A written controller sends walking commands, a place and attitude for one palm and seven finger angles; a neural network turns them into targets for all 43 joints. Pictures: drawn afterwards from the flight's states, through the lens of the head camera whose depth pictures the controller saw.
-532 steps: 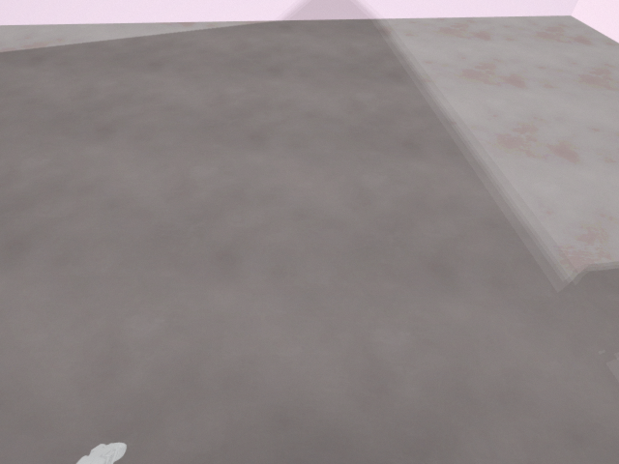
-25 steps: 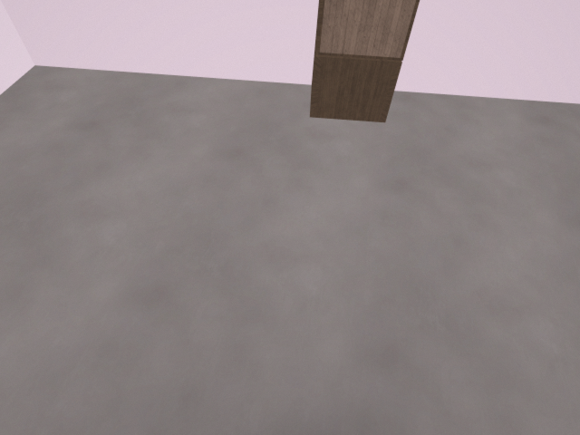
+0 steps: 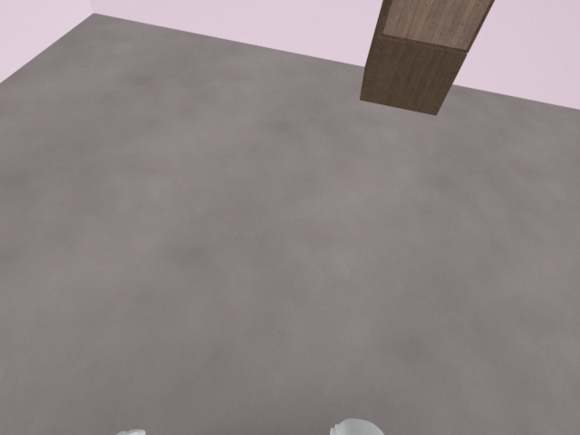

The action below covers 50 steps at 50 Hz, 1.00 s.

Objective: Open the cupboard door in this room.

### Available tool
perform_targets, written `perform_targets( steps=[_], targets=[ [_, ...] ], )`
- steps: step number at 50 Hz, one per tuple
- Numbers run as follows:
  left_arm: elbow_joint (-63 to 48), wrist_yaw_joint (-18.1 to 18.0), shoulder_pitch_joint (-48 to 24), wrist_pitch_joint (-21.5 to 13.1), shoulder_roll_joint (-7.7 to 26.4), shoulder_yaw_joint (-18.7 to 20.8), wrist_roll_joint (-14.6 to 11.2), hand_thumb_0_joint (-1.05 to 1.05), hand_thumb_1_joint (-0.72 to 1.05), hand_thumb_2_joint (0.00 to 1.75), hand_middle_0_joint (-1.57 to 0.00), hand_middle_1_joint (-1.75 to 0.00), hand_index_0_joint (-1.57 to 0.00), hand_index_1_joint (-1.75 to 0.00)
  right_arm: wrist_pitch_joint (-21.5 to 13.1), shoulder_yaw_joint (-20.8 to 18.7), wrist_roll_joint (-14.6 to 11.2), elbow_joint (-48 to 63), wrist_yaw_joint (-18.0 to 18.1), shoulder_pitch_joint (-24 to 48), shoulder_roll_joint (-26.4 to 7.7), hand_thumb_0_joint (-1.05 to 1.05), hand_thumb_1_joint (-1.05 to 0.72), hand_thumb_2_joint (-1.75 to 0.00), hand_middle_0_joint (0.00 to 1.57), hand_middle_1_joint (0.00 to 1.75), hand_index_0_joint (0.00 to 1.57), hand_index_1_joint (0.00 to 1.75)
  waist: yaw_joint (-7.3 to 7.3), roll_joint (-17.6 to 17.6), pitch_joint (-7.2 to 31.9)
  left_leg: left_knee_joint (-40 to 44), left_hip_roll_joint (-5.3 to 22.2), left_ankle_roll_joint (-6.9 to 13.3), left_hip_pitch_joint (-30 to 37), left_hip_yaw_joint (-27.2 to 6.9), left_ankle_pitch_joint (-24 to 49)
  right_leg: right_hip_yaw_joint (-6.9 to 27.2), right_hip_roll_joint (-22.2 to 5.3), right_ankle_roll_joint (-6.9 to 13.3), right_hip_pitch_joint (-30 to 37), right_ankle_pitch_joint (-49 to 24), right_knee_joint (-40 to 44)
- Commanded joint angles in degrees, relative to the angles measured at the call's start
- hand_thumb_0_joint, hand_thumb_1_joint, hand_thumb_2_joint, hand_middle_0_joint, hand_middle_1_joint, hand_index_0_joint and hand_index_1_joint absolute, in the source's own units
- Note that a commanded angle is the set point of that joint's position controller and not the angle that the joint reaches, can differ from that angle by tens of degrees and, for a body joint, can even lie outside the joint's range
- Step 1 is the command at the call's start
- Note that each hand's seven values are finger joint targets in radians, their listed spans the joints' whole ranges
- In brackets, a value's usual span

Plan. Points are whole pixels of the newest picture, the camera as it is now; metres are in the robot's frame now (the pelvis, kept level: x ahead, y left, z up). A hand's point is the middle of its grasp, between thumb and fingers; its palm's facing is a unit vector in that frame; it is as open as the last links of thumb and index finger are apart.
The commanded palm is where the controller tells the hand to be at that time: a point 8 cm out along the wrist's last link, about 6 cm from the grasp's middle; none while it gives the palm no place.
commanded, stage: turn or walk to find it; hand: left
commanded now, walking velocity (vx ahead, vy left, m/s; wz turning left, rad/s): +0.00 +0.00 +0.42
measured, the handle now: out of the picture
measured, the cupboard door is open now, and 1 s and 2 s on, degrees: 0 0 0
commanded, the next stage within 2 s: stand and wait in 0.28 s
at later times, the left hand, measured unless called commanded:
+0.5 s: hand out of the picture +0.01 +0.15 -0.15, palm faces +0.20 -0.94 -0.29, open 7.4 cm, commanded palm none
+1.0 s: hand out of the picture -0.10 +0.11 -0.18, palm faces +0.32 -0.93 -0.16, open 7.4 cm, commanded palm none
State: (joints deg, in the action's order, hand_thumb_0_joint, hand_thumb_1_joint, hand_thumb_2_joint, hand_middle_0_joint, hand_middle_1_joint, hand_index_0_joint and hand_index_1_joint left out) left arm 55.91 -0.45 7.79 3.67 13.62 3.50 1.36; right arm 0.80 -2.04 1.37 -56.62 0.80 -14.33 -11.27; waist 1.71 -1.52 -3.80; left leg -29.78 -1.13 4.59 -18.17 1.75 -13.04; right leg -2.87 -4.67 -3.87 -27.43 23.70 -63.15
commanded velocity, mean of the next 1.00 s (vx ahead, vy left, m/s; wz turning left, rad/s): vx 0.00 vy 0.00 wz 0.19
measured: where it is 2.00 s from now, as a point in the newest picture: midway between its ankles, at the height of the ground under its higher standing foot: outside the picture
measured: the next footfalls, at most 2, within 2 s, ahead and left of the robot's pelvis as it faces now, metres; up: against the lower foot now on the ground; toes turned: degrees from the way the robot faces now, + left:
right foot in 0.42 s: +0.02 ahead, -0.16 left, +0.00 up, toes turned +8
left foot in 0.82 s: -0.06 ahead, +0.08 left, +0.00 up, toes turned +14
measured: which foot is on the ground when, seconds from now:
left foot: down 0.00-0.42, up 0.44-0.80, down 0.82-1.00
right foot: up 0.00-0.40, down 0.42-1.00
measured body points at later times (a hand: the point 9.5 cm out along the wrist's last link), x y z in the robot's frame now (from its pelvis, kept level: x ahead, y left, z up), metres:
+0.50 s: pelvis -0.02 -0.06 +0.00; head +0.00 -0.09 +0.45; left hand +0.00 +0.20 -0.13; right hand +0.07 -0.30 -0.16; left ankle +0.01 +0.07 -0.72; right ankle -0.02 -0.16 -0.74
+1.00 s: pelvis -0.04 -0.05 +0.00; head -0.04 -0.03 +0.45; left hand -0.11 +0.16 -0.17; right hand +0.08 -0.25 -0.15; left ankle -0.10 +0.07 -0.74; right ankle -0.02 -0.16 -0.74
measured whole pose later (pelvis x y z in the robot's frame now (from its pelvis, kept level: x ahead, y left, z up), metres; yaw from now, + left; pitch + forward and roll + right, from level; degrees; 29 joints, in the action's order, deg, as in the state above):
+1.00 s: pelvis -0.04 -0.05 +0.00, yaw +15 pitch -1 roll +0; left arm 65.1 -1.3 15.4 1.2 9.3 1.3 0.7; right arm 0.6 -0.9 0.5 -63.1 2.1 -9.2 -8.7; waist -2.1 -2.3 -2.1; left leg -27.6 0.3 -0.6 -9.6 -1.1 -17.1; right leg -5.7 -2.6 -0.5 -11.1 16.0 -28.3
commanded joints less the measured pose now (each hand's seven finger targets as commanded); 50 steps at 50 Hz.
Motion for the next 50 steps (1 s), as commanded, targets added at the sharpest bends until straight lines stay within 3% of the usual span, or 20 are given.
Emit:
perform_targets(
  steps=[1, 5, 11, 16, 19, 20, 21, 22, 23, 25, 27, 29, 34, 36, 39, 41, 43, 44, 46, 50],
  targets=[
    [-3.9, -0.3, 0.9, -1.9, 4.4, 0.6, -0.2, 0.0, 0.9, 0.9, -0.2, -0.3, -0.2, -0.3, -1.5, -2.9, -0.3, 2.6, 0.9, -2.9, -10.9, 0.0, -0.9, -0.9, 0.2, 0.3, 0.2, 0.3, -0.15, 6.5, 8.6, 12.6, 13.6, 3.5, 14.4, -18.5, 15.6, 3.3, -0.2, -0.8, -5.1, -2.8, 0.5],
    [-4.6, -0.6, -0.4, -1.8, 4.1, 0.5, -0.4, 0.0, 0.9, 0.9, -0.2, -0.3, -0.2, -0.3, -1.1, -3.2, -0.3, 2.4, 0.8, -3.9, -10.7, 0.0, -0.9, -0.9, 0.2, 0.3, 0.2, 0.3, 0.51, 8.6, 8.3, 12.4, 13.7, 4.6, 15.7, -20.1, 17.5, 3.4, 0.4, -1.4, -4.1, -0.8, 5.0],
    [-5.4, -0.9, -1.6, -1.5, 3.7, 0.4, -0.5, 0.0, 0.9, 0.9, -0.2, -0.3, -0.2, -0.3, -0.2, -3.7, 0.1, 2.9, 0.4, -3.2, -11.3, 0.0, -0.9, -0.9, 0.2, 0.3, 0.2, 0.3, 1.14, 9.5, 5.9, 14.4, 13.4, 5.7, 9.6, -25.2, 6.5, 3.5, 1.8, -0.5, 1.0, 1.7, 12.4],
    [-4.3, -1.1, 3.3, -1.8, 2.8, 0.1, -0.8, 0.0, 0.9, 0.9, -0.2, -0.3, -0.2, -0.3, 0.3, -4.0, 0.3, 3.7, 0.0, -0.4, -11.6, 0.0, -0.9, -0.9, 0.2, 0.3, 0.2, 0.3, -0.68, 9.9, 7.3, 14.1, 11.6, 4.8, 5.1, -26.0, 2.5, 2.3, 3.6, 0.9, 9.7, 0.2, 23.5],
    [-2.1, -1.3, 8.9, -2.8, 3.0, -0.1, -0.7, 0.0, 0.9, 0.9, -0.2, -0.3, -0.2, -0.3, 0.3, -3.7, -0.2, 3.4, -0.1, 0.6, -9.8, 0.0, -0.9, -0.9, 0.2, 0.3, 0.2, 0.3, -2.73, 6.7, 8.0, 11.3, 7.9, 1.3, -0.4, -22.1, -0.8, 1.0, 3.6, 1.6, 21.0, -9.4, 39.8],
    [-1.6, -1.6, 10.0, -3.3, 4.7, 0.0, -0.3, 0.0, 0.9, 0.9, -0.2, -0.3, -0.2, -0.3, 0.3, -3.3, -0.5, 3.2, -0.3, -0.1, -7.6, 0.0, -0.9, -0.9, 0.2, 0.3, 0.2, 0.3, -2.71, 2.2, 7.9, 6.8, 4.6, -1.4, -4.6, -18.0, -3.7, 5.1, -0.4, 2.8, 25.5, -9.5, 44.7],
    [-1.9, -1.9, 9.4, -3.9, 8.2, 0.3, 0.2, 0.0, 0.9, 0.9, -0.2, -0.3, -0.2, -0.3, 0.2, -2.5, -0.9, 3.7, -0.4, -0.4, -4.5, 0.0, -0.9, -0.9, 0.2, 0.3, 0.2, 0.3, -2.47, -9.3, 6.5, -2.5, -1.1, -4.5, -11.7, -11.2, -8.9, 19.5, -11.4, 7.0, 25.9, -1.4, 49.7],
    [-3.6, -1.8, 5.9, -3.7, 10.4, 0.5, 0.1, 0.0, 0.9, 0.9, -0.2, -0.3, -0.2, -0.3, 0.5, -2.6, -0.6, 4.8, -0.2, 1.5, -5.4, 0.0, -0.9, -0.9, 0.2, 0.3, 0.2, 0.3, -2.59, -12.6, 2.0, -11.3, -2.9, -5.5, -11.3, -7.4, -14.2, 25.9, -19.0, 11.8, 16.5, 0.1, 53.7],
    [-4.3, -1.8, 3.5, -3.7, 9.2, 0.4, -0.2, 0.0, 0.9, 0.9, -0.2, -0.3, -0.2, -0.3, 1.0, -3.2, -0.1, 4.2, -0.3, 1.5, -7.0, 0.0, -0.9, -0.9, 0.2, 0.3, 0.2, 0.3, -1.5, -8.3, 0.9, -17.3, -1.2, -5.3, -8.8, -8.1, -14.3, 23.7, -18.9, 13.7, 11.6, -1.9, 53.5],
    [-3.1, -1.6, 1.7, -4.5, 5.9, -0.4, -0.4, 0.0, 0.9, 0.9, -0.2, -0.3, -0.2, -0.3, 1.5, -2.8, 0.0, 1.4, -0.3, 0.1, -6.2, 0.0, -0.9, -0.9, 0.2, 0.3, 0.2, 0.3, 0.1, -6.8, -2.0, -22.3, -0.2, -5.4, -7.9, -7.3, -10.5, 16.4, -12.3, 12.1, 11.0, -12.8, 50.5],
    [-1.7, -1.3, 4.5, -5.1, 4.3, -1.3, -0.6, 0.0, 0.9, 0.9, -0.2, -0.3, -0.2, -0.3, 1.5, -2.3, -0.4, 0.0, -0.4, -1.0, -4.7, 0.0, -0.9, -0.9, 0.2, 0.3, 0.2, 0.3, 0.12, -5.4, -0.9, -23.5, 0.3, -6.0, -7.1, -5.3, -8.3, 10.0, -9.2, 10.6, 14.3, -25.8, 47.2],
    [-0.1, -1.3, 7.1, -5.3, 3.9, -1.6, -0.5, 0.0, 0.9, 0.9, -0.2, -0.3, -0.2, -0.3, 1.5, -2.0, -0.6, -0.7, -0.2, -0.2, -4.3, 0.0, -0.9, -0.9, 0.2, 0.3, 0.2, 0.3, -0.61, -5.6, -0.2, -22.6, 1.1, -6.6, -6.0, -4.3, -7.7, 8.1, -8.4, 9.8, 16.5, -33.0, 46.0],
    [3.4, -1.4, 13.3, -5.4, 4.5, -1.5, 0.0, 0.0, 0.9, 0.9, -0.2, -0.3, -0.2, -0.3, 0.8, -1.0, -0.9, -0.9, 0.4, 4.3, -4.0, 0.0, -0.9, -0.9, 0.2, 0.3, 0.2, 0.3, -3.61, -9.3, 2.9, -10.3, 2.7, -7.0, -2.8, -1.9, -11.7, 10.5, -9.4, 11.8, 23.3, -44.2, 43.1],
    [4.7, -1.5, 13.8, -5.4, 4.8, -1.5, 0.0, 0.0, 0.9, 0.9, -0.2, -0.3, -0.2, -0.3, 0.3, -0.6, -1.1, -1.7, 0.6, 4.3, -3.7, 0.0, -0.9, -0.9, 0.2, 0.3, 0.2, 0.3, -3.69, -9.3, 4.5, -4.4, 2.6, -6.8, 0.7, -1.3, -10.1, 10.6, -9.2, 11.9, 24.1, -46.4, 42.0],
    [5.5, -1.7, 11.0, -5.2, 4.0, -1.6, -0.8, 0.0, 0.9, 0.9, -0.2, -0.3, -0.2, -0.3, -0.9, -0.2, -1.2, -4.8, 1.0, 0.1, -3.6, 0.0, -0.9, -0.9, 0.2, 0.3, 0.2, 0.3, -1.36, -6.4, 6.2, 9.7, 3.8, -6.0, 11.6, -1.8, 5.0, 7.5, -6.1, 7.9, 20.3, -38.9, 38.9],
    [5.7, -1.6, 12.4, -4.9, 2.0, -1.7, -1.2, 0.0, 0.9, 0.9, -0.2, -0.3, -0.2, -0.3, -1.9, -0.5, -1.0, -5.4, 1.2, 0.9, -6.4, 0.0, -0.9, -0.9, 0.2, 0.3, 0.2, 0.3, -2.55, 2.2, 9.1, 5.4, 9.5, -3.8, 17.9, -5.5, 24.3, 3.9, -3.2, 4.7, 16.7, -30.5, 37.4],
    [6.3, -1.7, 11.8, -4.4, 1.8, -1.5, -0.8, 0.0, 0.9, 0.9, -0.2, -0.3, -0.2, -0.3, -1.4, -0.6, -0.9, -5.4, 1.6, 2.6, -6.8, 0.0, -0.9, -0.9, 0.2, 0.3, 0.2, 0.3, -2.56, 3.3, 6.0, 3.7, 10.3, -3.6, 15.3, -5.3, 21.7, 3.0, -2.8, 4.0, 15.0, -24.3, 38.8],
    [6.6, -1.6, 10.3, -4.0, 2.2, -1.5, -0.9, 0.0, 0.9, 0.9, -0.2, -0.3, -0.2, -0.3, -1.3, -0.5, -0.9, -5.5, 1.5, 2.9, -6.0, 0.0, -0.9, -0.9, 0.2, 0.3, 0.2, 0.3, -2.13, 8.2, 5.0, 5.7, 10.2, -2.9, 12.6, -6.9, 20.9, 1.0, -2.6, 3.4, 16.4, -22.3, 37.5],
    [6.5, -1.5, 10.0, -3.7, 2.1, -1.2, -1.0, 0.0, 0.9, 0.9, -0.2, -0.3, -0.2, -0.3, -0.9, -0.4, -0.8, -5.1, 1.5, 3.7, -6.3, 0.0, -0.9, -0.9, 0.2, 0.3, 0.2, 0.3, -2.84, 10.1, 2.4, 8.0, 10.7, -2.1, 7.6, -8.6, 18.0, -0.3, -1.9, 2.9, 17.7, -18.2, 36.3],
    [6.8, -1.3, 10.5, -3.3, 2.0, -1.0, -0.5, 0.0, 0.9, 0.9, -0.2, -0.3, -0.2, -0.3, -0.7, -0.8, -0.6, -3.8, 1.4, 4.4, -6.4, 0.0, -0.9, -0.9, 0.2, 0.3, 0.2, 0.3, -3.34, 8.4, 0.5, 8.7, 9.8, -1.7, 2.7, -10.4, 10.8, -0.8, -2.1, 2.6, 17.9, -15.4, 36.4]
  ],
)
